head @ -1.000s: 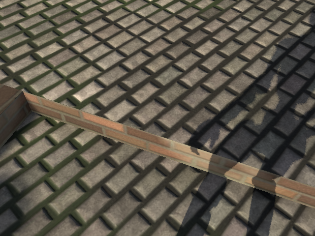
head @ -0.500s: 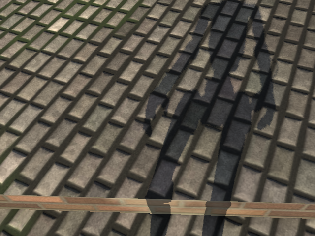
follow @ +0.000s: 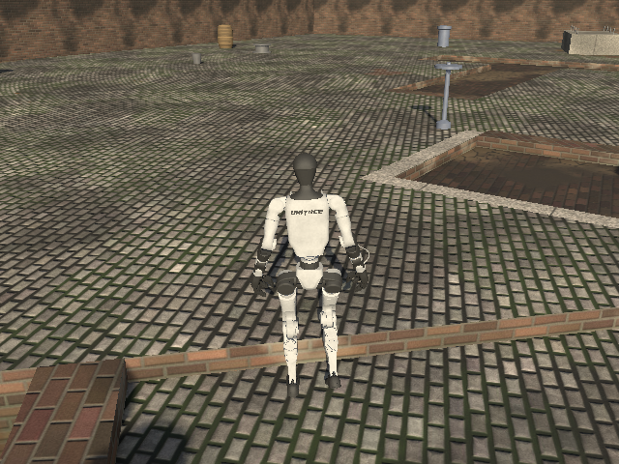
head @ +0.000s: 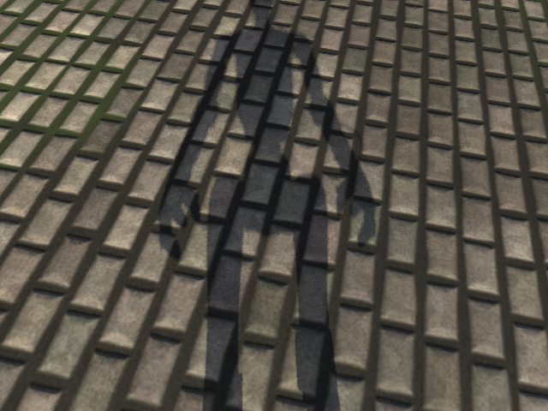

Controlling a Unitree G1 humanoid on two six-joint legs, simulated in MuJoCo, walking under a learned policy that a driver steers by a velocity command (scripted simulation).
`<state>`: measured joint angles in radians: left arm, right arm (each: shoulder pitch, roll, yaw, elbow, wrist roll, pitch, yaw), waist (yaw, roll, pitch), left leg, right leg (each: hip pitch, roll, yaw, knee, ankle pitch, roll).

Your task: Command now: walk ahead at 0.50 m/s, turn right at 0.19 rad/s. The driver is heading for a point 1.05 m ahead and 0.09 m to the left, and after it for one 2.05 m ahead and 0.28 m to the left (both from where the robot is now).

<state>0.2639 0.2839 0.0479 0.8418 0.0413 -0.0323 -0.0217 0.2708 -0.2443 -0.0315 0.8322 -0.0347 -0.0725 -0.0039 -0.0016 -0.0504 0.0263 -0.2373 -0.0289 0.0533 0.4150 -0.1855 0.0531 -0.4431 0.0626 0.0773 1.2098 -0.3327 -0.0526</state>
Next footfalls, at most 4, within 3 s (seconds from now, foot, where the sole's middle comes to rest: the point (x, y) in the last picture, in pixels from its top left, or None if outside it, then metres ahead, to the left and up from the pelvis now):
0.42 right None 0.43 -0.16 -0.62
0.92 left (298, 313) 0.67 -0.06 -0.62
1.22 right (397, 308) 0.69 -0.30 -0.62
1.58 left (285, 340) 0.60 -0.03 -0.62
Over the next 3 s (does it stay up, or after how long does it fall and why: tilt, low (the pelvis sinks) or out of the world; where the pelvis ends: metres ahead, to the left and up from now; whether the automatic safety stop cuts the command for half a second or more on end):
stays up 0.97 0.08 0.14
